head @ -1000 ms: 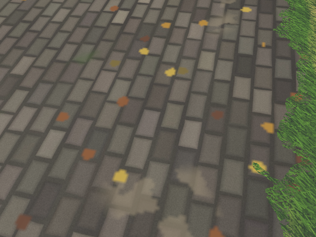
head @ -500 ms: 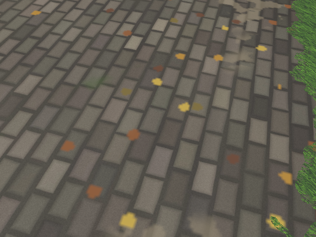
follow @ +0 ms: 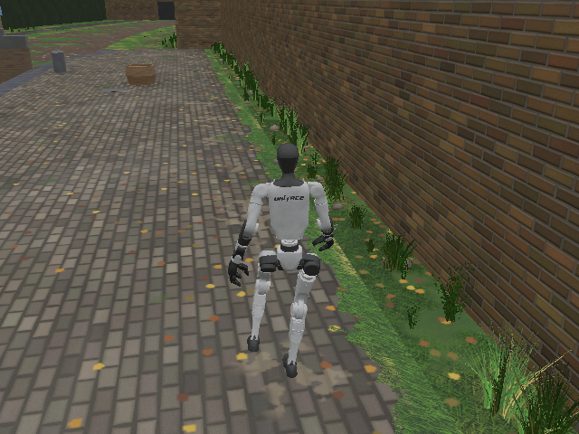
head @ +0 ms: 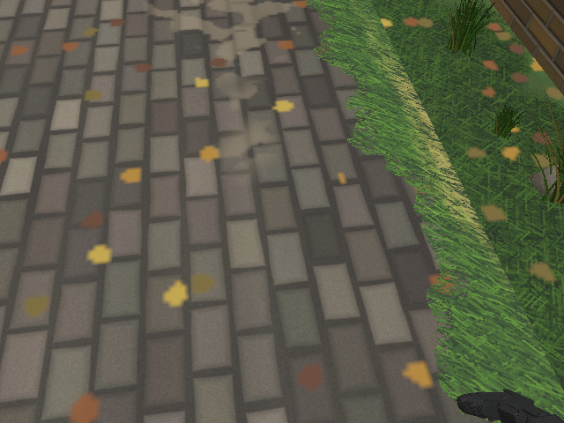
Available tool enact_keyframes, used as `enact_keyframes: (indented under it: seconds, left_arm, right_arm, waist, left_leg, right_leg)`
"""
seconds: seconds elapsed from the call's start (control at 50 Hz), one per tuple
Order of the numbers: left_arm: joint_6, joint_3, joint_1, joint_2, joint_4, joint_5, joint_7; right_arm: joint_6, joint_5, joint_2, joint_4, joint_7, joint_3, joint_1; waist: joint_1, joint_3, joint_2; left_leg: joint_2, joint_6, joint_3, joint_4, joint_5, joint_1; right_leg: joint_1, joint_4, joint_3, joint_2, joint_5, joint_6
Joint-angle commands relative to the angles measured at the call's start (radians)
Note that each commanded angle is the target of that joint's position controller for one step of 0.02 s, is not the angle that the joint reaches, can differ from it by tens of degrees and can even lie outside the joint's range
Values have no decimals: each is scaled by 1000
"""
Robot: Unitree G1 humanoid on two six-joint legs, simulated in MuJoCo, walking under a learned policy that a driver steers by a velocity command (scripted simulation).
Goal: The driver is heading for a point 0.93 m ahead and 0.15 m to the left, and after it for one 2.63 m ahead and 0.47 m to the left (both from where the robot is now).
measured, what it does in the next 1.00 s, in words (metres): walks ahead, turning left: left foot, then right foot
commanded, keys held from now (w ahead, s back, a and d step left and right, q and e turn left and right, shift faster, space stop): w+e+shift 0.02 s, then w+shift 0.20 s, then w+q+shift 0.78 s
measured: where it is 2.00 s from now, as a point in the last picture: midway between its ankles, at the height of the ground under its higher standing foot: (209, 78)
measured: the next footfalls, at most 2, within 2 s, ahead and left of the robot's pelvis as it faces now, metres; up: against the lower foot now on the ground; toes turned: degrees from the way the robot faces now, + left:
left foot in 0.22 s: +0.44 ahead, +0.14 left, +0.00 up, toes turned -10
right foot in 0.64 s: +0.78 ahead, -0.13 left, +0.00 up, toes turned +5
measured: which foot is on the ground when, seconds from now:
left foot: up 0.00-0.20, down 0.22-0.62, up 0.64-1.00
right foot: down 0.00-0.24, up 0.26-0.62, down 0.64-1.00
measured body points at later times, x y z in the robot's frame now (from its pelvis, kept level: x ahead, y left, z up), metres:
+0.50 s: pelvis +0.47 +0.04 +0.01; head +0.49 +0.03 +0.46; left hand +0.74 +0.23 -0.04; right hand +0.33 -0.22 -0.11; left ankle +0.40 +0.15 -0.73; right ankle +0.60 -0.11 -0.68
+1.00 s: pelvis +0.92 +0.04 -0.02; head +0.96 +0.05 +0.43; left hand +0.75 +0.28 -0.14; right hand +1.27 -0.09 -0.06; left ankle +1.09 +0.17 -0.69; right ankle +0.75 -0.13 -0.72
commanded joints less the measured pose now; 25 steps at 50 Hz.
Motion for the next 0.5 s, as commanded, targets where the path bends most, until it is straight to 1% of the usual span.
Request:
enact_keyframes:
  seconds: [0.02, 0.04, 0.06, 0.08, 0.1, 0.12, 0.14, 0.16, 0.18, 0.2, 0.22, 0.24, 0.26, 0.28, 0.3, 0.32, 0.34, 0.36, 0.38, 0.4, 0.42, 0.44, 0.46, 0.48, 0.5]
  left_arm:
    - [-43, 35, -58, 145, -91, -6, 3]
    - [-44, 37, -43, 148, -83, -9, 1]
    - [-47, 36, -2, 140, -67, -17, -2]
    - [-51, 34, 27, 137, -51, -22, -3]
    - [-54, 33, 37, 136, -41, -22, -2]
    - [-57, 31, 47, 135, -28, -20, 1]
    - [-59, 31, 41, 147, -21, -15, 7]
    - [-61, 36, 31, 174, -18, -10, 15]
    - [-61, 42, 13, 209, -18, 4, 18]
    - [-57, 47, -39, 234, -21, 20, 17]
    - [-59, 39, -108, 197, -32, 34, 16]
    - [-68, 3, -94, 47, -67, 29, 14]
    - [-77, -21, 71, -1, -88, -22, -2]
    - [-67, -22, -25, 67, -69, 7, 7]
    - [-64, -22, -135, 86, -91, 22, -2]
    - [-63, -26, -208, 82, -116, 40, -9]
    - [-58, -33, -247, 64, -149, 59, -16]
    - [-51, -45, -262, 36, -169, 70, -23]
    - [-46, -55, -275, 21, -190, 77, -27]
    - [-44, -64, -298, 13, -210, 81, -30]
    - [-45, -73, -343, 16, -242, 80, -35]
    - [-50, -82, -407, 24, -272, 70, -41]
    - [-54, -92, -459, 16, -291, 57, -50]
    - [-55, -100, -492, 6, -297, 45, -58]
    - [-54, -101, -506, 4, -298, 35, -60]
  right_arm:
    - [11, 14, -106, -91, 11, -17, -95]
    - [9, 22, -94, -95, 16, -11, -115]
    - [6, 27, -87, -98, 20, -8, -135]
    - [2, 32, -82, -102, 20, -6, -149]
    - [-3, 35, -87, -104, 20, -8, -157]
    - [-5, 36, -94, -98, 16, -11, -158]
    - [-9, 34, -106, -100, 12, -15, -146]
    - [-12, 32, -139, -86, 6, -30, -92]
    - [-15, 38, -192, -50, -4, -55, 26]
    - [-15, 53, -236, -1, -19, -78, 200]
    - [-11, 49, -279, 62, -41, -102, 424]
    - [-12, 18, -347, 98, -54, -122, 561]
    - [-11, 12, -368, 110, -28, -132, 465]
    - [-9, 31, -253, 85, -8, -122, 326]
    - [-12, 44, -189, 94, 1, -110, 291]
    - [-13, 42, -151, 119, 7, -100, 300]
    - [-16, 45, -130, 153, 5, -90, 332]
    - [-21, 49, -125, 185, 3, -86, 357]
    - [-27, 58, -135, 205, 1, -89, 383]
    - [-32, 65, -145, 215, -1, -91, 399]
    - [-35, 64, -166, 212, -5, -98, 395]
    - [-37, 61, -177, 204, -9, -104, 377]
    - [-37, 62, -185, 196, -9, -110, 354]
    - [-37, 67, -201, 192, -5, -118, 344]
    - [-40, 76, -223, 194, 2, -125, 359]
  waist:
    - [-23, 116, 43]
    - [-3, 99, 21]
    - [29, 76, 3]
    - [50, 54, -18]
    - [59, 40, -24]
    - [69, 18, -24]
    - [53, 2, -46]
    - [20, -42, -69]
    - [-45, -116, -90]
    - [-154, -191, -101]
    - [-275, -262, -81]
    - [-265, -344, 157]
    - [-115, -399, 424]
    - [-109, -225, 185]
    - [-108, -138, 41]
    - [-97, -88, -31]
    - [-75, -50, -21]
    - [-51, -14, 16]
    - [-39, 7, 42]
    - [-32, 26, 38]
    - [-28, 54, 52]
    - [-31, 78, 48]
    - [-35, 87, 48]
    - [-45, 83, 55]
    - [-58, 66, 61]
  left_leg:
    - [-26, -29, 109, -268, 197, 73]
    - [-45, -16, 126, -367, 293, 101]
    - [-67, 2, 151, -441, 375, 123]
    - [-85, 22, 164, -495, 443, 152]
    - [-95, 41, 163, -544, 477, 177]
    - [-118, 57, 178, -573, 473, 185]
    - [-135, 79, 173, -613, 440, 225]
    - [-165, 93, 164, -636, 379, 294]
    - [-188, 108, 144, -630, 294, 407]
    - [-178, 119, 147, -638, 222, 566]
    - [-109, 135, 100, -594, 114, 805]
    - [103, 190, -216, -604, -207, 1001]
    - [246, 321, -824, -866, -298, 1075]
    - [195, 336, -740, -902, -380, 938]
    - [155, 340, -583, -897, -295, 803]
    - [109, 320, -486, -904, -199, 706]
    - [68, 312, -427, -913, -125, 632]
    - [39, 312, -392, -933, -87, 577]
    - [25, 319, -378, -952, -55, 554]
    - [19, 327, -361, -981, -48, 517]
    - [21, 339, -349, -1014, -18, 464]
    - [5, 334, -309, -1051, 17, 397]
    - [-33, 311, -249, -1073, 45, 316]
    - [-64, 290, -203, -1097, 100, 245]
    - [-51, 282, -205, -1121, 180, 217]
  right_leg:
    - [-260, -294, 321, -220, 217, -111]
    - [-222, -287, 290, -206, 308, -84]
    - [-164, -280, 276, -211, 447, -60]
    - [-110, -278, 276, -232, 551, -44]
    - [-53, -272, 270, -249, 617, -30]
    - [22, -255, 257, -258, 738, -13]
    - [82, -200, 248, -275, 878, -3]
    - [144, -126, 254, -295, 1011, 17]
    - [189, 4, 263, -315, 1113, 36]
    - [165, 198, 241, -309, 1117, 49]
    - [3, 469, 204, -270, 975, 58]
    - [-246, 897, 125, -151, 267, 81]
    - [-503, 1052, 138, -37, -149, 106]
    - [-583, 1032, 123, -153, -42, 85]
    - [-574, 990, 102, -189, 13, 92]
    - [-558, 921, 78, -224, 20, 96]
    - [-553, 870, 68, -247, 9, 109]
    - [-560, 827, 57, -269, -14, 126]
    - [-582, 779, 48, -287, -33, 142]
    - [-599, 721, 37, -309, -37, 161]
    - [-602, 633, 24, -327, -5, 181]
    - [-563, 513, 6, -334, 60, 199]
    - [-458, 371, -15, -325, 149, 212]
    - [-328, 270, -49, -298, 225, 219]
    - [-222, 239, -75, -274, 293, 219]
